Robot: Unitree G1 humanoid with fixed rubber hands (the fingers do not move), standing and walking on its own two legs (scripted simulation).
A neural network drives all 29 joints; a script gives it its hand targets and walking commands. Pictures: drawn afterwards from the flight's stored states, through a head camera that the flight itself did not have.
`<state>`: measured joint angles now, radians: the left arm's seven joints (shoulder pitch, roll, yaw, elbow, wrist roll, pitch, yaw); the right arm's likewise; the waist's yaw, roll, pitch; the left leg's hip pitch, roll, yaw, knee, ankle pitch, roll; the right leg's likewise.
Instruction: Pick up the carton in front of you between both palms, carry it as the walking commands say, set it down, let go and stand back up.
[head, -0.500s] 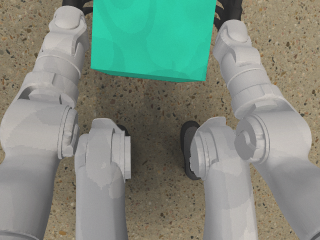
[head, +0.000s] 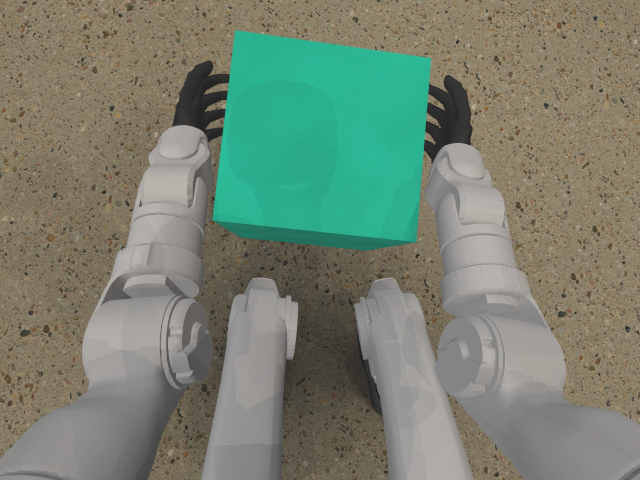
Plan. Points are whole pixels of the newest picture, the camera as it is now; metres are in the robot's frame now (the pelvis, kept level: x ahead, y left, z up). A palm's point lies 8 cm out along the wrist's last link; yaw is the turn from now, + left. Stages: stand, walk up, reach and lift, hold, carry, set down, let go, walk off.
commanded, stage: reach and lift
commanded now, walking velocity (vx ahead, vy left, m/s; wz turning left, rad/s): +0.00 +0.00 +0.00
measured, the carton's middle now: (316, 166) +0.48 +0.02 -0.15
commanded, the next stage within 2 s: none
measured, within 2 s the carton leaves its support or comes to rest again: neither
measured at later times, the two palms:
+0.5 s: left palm (146, 101) +0.45 +0.16 +0.08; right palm (532, 109) +0.45 -0.14 +0.08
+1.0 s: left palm out of the picture +0.41 +0.16 +0.23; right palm out of the picture +0.42 -0.14 +0.24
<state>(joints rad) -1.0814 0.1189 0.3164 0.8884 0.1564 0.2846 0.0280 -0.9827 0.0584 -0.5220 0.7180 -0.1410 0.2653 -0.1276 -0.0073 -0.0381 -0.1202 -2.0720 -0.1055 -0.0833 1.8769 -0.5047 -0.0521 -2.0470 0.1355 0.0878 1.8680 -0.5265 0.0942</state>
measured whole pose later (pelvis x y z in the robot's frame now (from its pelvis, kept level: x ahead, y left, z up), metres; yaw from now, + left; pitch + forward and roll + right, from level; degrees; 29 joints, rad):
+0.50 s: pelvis +0.04 +0.00 +0.13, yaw +1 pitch +34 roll -1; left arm -0.71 0.01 0.29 0.70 0.12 0.30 0.04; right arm -0.66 0.11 -0.39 0.61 -0.10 0.28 -0.12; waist 0.00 -0.03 -0.22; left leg -1.56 -0.10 -0.11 1.49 -0.51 -0.05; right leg -1.54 0.13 0.11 1.49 -0.53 0.06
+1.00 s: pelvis +0.10 -0.01 +0.27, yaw +2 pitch +16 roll +0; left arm -0.34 -0.09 0.26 0.59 0.16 0.31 0.04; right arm -0.33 0.15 -0.31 0.56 -0.16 0.29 -0.08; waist 0.00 -0.02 -0.18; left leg -0.76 -0.07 -0.14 0.86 -0.37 -0.02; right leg -0.75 0.08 0.15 0.86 -0.39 0.02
